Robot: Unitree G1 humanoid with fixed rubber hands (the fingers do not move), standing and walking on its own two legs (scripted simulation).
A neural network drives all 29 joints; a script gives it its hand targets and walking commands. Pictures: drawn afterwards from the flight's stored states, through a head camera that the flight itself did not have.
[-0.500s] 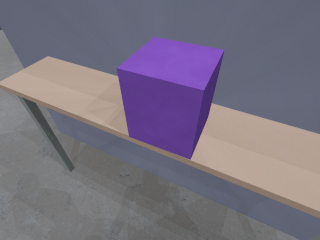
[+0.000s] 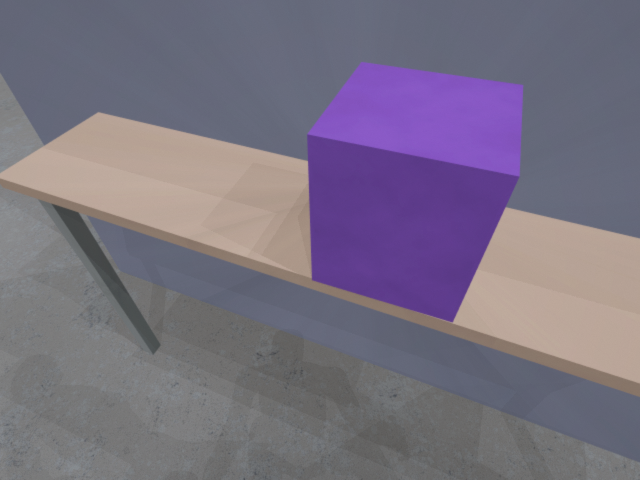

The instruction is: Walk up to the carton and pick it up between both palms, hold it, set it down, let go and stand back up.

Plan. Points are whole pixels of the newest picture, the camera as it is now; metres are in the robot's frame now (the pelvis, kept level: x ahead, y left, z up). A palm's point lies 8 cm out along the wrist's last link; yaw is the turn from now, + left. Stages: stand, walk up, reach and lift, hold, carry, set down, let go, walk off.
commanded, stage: walk up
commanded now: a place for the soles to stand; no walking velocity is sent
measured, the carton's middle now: (407, 192) +0.48 -0.08 +0.13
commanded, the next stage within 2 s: none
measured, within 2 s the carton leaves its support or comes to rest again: neither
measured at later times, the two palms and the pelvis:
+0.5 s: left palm out of the picture +0.15 +0.30 -0.13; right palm out of the picture -0.01 -0.13 -0.10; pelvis +0.05 +0.08 +0.02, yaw -16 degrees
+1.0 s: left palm (205, 450) +0.20 +0.19 -0.11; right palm out of the picture +0.01 -0.25 -0.12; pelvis +0.06 -0.01 +0.01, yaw -21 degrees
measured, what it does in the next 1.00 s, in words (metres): steps on the spot, turning right: left foot, then right foot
